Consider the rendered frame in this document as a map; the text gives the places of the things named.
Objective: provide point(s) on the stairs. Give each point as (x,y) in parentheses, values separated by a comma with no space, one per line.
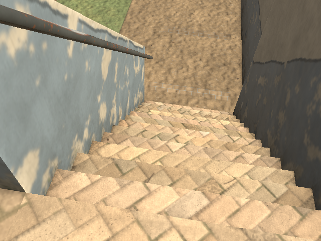
(190,163)

